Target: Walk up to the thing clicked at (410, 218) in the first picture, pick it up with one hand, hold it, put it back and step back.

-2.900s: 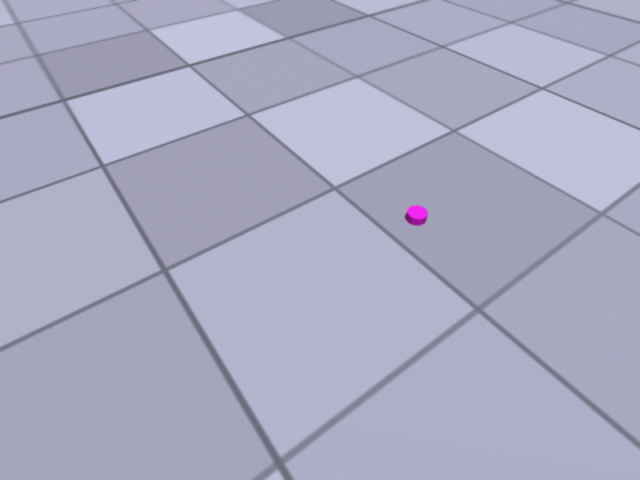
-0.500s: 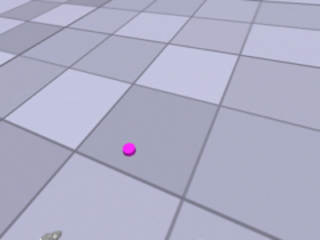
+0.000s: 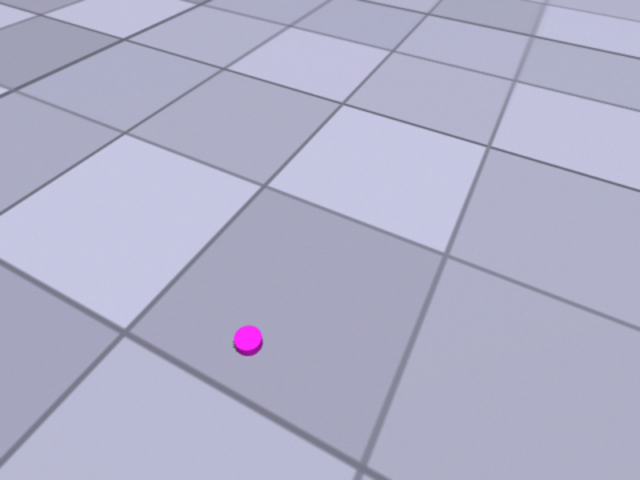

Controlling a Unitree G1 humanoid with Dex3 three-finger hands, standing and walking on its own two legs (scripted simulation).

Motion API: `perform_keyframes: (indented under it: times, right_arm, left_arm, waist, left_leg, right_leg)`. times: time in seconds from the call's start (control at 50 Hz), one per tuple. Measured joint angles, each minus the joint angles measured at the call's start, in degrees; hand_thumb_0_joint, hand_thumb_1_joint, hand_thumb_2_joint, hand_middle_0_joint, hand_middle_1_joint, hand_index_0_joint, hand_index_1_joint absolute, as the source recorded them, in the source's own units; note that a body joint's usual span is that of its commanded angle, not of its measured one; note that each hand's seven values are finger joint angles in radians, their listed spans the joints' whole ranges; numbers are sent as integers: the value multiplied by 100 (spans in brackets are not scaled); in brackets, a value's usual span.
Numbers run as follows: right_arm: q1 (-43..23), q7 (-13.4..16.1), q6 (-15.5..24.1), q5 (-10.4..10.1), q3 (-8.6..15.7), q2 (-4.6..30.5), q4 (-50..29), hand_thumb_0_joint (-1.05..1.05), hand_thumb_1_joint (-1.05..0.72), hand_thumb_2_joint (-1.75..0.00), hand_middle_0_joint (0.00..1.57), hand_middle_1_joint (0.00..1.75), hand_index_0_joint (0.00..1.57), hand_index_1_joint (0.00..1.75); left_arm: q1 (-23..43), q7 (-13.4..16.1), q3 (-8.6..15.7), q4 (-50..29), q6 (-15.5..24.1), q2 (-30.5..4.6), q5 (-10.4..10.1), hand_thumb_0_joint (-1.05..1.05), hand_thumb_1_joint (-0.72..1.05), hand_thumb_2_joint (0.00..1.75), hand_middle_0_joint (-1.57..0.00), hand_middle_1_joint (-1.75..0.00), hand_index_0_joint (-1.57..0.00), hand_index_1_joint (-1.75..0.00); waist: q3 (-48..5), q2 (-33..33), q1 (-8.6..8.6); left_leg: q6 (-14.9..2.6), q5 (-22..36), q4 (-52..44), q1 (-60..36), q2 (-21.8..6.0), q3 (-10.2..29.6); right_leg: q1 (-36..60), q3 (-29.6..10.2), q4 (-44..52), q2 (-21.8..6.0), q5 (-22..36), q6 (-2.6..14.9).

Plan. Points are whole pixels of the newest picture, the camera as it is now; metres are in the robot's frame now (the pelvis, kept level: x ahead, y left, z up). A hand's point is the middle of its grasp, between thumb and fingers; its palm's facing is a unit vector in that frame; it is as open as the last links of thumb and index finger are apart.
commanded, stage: walk up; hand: left
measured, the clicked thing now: (248, 340) +0.69 +0.24 -0.74
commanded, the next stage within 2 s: none
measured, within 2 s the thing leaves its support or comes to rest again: neither
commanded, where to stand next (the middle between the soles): +0.31 +0.00 m, yaw +1 degrees
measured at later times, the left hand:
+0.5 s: hand (150, 427) +0.23 +0.25 -0.11, palm faces +0.00 -0.90 -0.44, open 7.3 cm
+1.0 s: hand (141, 397) +0.28 +0.29 -0.15, palm faces -0.03 -0.94 -0.34, open 7.3 cm
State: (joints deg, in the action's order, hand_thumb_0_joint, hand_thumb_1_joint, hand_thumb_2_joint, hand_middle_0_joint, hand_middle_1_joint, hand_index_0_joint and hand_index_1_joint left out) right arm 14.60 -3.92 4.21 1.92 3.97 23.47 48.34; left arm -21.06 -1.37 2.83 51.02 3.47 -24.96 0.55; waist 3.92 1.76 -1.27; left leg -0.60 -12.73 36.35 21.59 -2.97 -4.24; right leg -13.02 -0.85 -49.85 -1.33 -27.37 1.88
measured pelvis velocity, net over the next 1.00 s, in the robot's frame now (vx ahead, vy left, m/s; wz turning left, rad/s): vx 0.24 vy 0.03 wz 0.03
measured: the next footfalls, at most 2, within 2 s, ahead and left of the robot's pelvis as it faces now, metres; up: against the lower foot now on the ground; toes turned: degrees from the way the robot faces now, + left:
right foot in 0.38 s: +0.26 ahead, -0.14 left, +0.00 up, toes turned -4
left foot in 0.80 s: +0.34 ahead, +0.14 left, +0.00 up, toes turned +1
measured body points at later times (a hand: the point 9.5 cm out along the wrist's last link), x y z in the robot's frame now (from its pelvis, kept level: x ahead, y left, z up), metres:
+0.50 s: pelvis +0.15 -0.03 +0.01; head +0.17 -0.06 +0.45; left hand +0.23 +0.29 -0.08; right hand +0.20 -0.34 -0.13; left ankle +0.12 +0.11 -0.66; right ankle +0.22 -0.13 -0.72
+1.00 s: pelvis +0.24 +0.03 +0.01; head +0.26 +0.05 +0.45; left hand +0.28 +0.34 -0.13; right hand +0.33 -0.28 -0.09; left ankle +0.31 +0.14 -0.72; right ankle +0.25 -0.11 -0.68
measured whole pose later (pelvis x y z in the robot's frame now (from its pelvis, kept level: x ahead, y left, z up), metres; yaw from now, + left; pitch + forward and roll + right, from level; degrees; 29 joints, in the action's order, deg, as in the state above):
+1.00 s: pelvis +0.24 +0.03 +0.01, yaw +2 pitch -3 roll -1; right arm 13.1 -2.0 1.9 1.3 1.6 20.9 49.7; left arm -15.7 -0.7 1.2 52.6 1.1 -23.7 0.7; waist 4.9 2.5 0.1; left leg -1.7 -11.1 33.6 20.1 -1.7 -2.0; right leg -22.4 0.6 -53.2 -2.0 -27.1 2.0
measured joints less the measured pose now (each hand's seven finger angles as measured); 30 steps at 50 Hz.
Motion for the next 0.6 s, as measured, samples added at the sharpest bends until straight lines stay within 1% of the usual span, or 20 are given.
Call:
perform_keyframes:
  times: [0.04, 0.06, 0.1, 0.16, 0.22, 0.26, 0.3, 0.36, 0.38, 0.4, 0.42, 0.44, 0.46, 0.48, 0.52, 0.6]
  right_arm:
    - [28, 31, 37, -88, -28, -54, -90, 0, -91, -90, 21, 30, 20, 30]
    - [59, 55, 38, -111, -57, -102, -112, 0, -91, -90, 21, 30, 20, 30]
    - [152, 89, 53, -146, -131, -185, -128, 0, -91, -90, 21, 30, 20, 30]
    - [307, 100, 41, -158, -200, -216, -109, 0, -91, -90, 21, 30, 20, 30]
    - [433, 103, -8, -135, -205, -175, -95, 0, -91, -90, 21, 30, 20, 30]
    - [503, 96, -28, -120, -187, -119, -101, 0, -91, -90, 21, 30, 20, 30]
    - [568, 88, -59, -110, -162, -46, -104, 0, -90, -90, 21, 30, 20, 30]
    - [661, 79, -152, -117, -127, 56, -108, 0, -90, -90, 21, 30, 20, 30]
    - [672, 84, -185, -122, -113, 101, -99, 0, -90, -90, 21, 30, 20, 30]
    - [642, 104, -227, -131, -94, 131, -63, 0, -91, -90, 21, 30, 20, 30]
    - [606, 128, -275, -133, -87, 123, -27, 0, -91, -90, 21, 30, 20, 30]
    - [570, 146, -324, -125, -99, 105, 3, 0, -91, -90, 21, 30, 20, 30]
    - [530, 152, -360, -117, -120, 98, 34, 1, -91, -90, 21, 30, 20, 30]
    - [487, 150, -378, -122, -135, 106, 60, 1, -91, -90, 20, 30, 20, 30]
    - [410, 128, -379, -158, -132, 144, 80, 1, -91, -90, 20, 30, 20, 30]
    - [303, 58, -378, -144, -79, 182, 39, 0, -91, -90, 20, 30, 20, 30]
  left_arm:
    - [85, 23, -85, 57, -44, 33, 7, 1, 91, 90, -21, -30, -21, -30]
    - [133, 16, -104, 62, -42, 19, -5, 1, 91, 90, -21, -30, -21, -30]
    - [238, -18, -96, 17, -24, -22, -47, 1, 91, 90, -21, -30, -21, -30]
    - [388, -75, -55, -83, -17, -35, -69, 0, 91, 90, -21, -30, -21, -30]
    - [472, -130, -30, -119, -44, 12, -35, 0, 91, 90, -21, -30, -21, -30]
    - [515, -168, -19, -104, -62, 55, -3, 0, 91, 90, -21, -30, -21, -30]
    - [554, -191, -8, -87, -50, 99, 13, 0, 91, 90, -21, -30, -21, -30]
    - [536, -185, 21, -93, 46, 118, 29, 0, 91, 90, -21, -30, -21, -30]
    - [543, -158, 44, -82, 93, 145, 42, 0, 90, 90, -21, -30, -21, -30]
    - [569, -121, 63, -79, 134, 196, 63, 0, 90, 90, -21, -30, -21, -30]
    - [580, -87, 59, -105, 172, 227, 70, 0, 90, 90, -21, -30, -21, -30]
    - [580, -67, 36, -137, 194, 248, 57, 0, 90, 90, -21, -30, -21, -30]
    - [566, -55, 11, -163, 201, 275, 38, 0, 90, 90, -21, -30, -21, -30]
    - [540, -45, -13, -182, 207, 312, 19, 0, 90, 90, -21, -30, -21, -30]
    - [466, -20, -65, -198, 219, 386, -10, 0, 90, 90, -21, -30, -21, -30]
    - [259, 3, -105, -194, 229, 385, 3, 0, 90, 90, -21, -30, -21, -30]
  waist:
    - [17, -72, 97]
    - [26, -49, 128]
    - [50, 51, 165]
    - [96, 120, 194]
    - [106, 84, 207]
    - [107, 15, 246]
    - [101, -82, 288]
    - [44, -226, 304]
    - [46, -349, 280]
    - [81, -515, 269]
    - [105, -584, 250]
    - [118, -584, 201]
    - [122, -570, 144]
    - [121, -577, 99]
    - [123, -647, 41]
    - [98, -701, -21]
  left_leg:
    - [-51, -128, -55, -201, -51, 26]
    - [-52, -122, -189, -350, -44, 17]
    - [-38, -69, -503, -641, 25, -16]
    - [-59, -84, -787, -963, 122, -31]
    - [-80, -197, -916, -1210, 167, -84]
    - [-60, -315, -918, -1327, 173, -105]
    - [-12, -487, -819, -1394, 161, -104]
    - [82, -936, -350, -1372, 96, -84]
    - [68, -1164, -37, -1309, -9, -50]
    - [-46, -1273, 410, -1165, -129, 73]
    - [-92, -1351, 965, -947, -85, 275]
    - [-117, -1467, 1504, -720, 36, 392]
    - [-131, -1520, 1944, -499, 139, 428]
    - [-137, -1478, 2257, -283, 203, 460]
    - [-130, -1220, 2494, 87, 224, 566]
    - [-21, -645, 2179, 577, 88, 757]
  right_leg:
    - [-496, -6, -994, 163, -30, 66]
    - [-709, -28, -1228, 178, 96, 82]
    - [-1065, -81, -1269, 84, 422, 83]
    - [-1406, -65, -846, -133, 841, -15]
    - [-1541, 47, -137, -311, 1030, -129]
    - [-1517, 133, 378, -369, 1184, -147]
    - [-1388, 188, 864, -365, 1383, -133]
    - [-952, 282, 1547, -242, 1695, -88]
    - [-849, 332, 1595, -136, 1780, -86]
    - [-828, 424, 1457, -28, 1668, -77]
    - [-813, 476, 1326, 0, 1528, -67]
    - [-779, 470, 1261, -23, 1427, -49]
    - [-714, 444, 1276, -55, 1375, -26]
    - [-617, 428, 1370, -78, 1373, -16]
    - [-368, 437, 1686, -85, 1449, -51]
    - [0, 451, 2131, -59, 1515, -59]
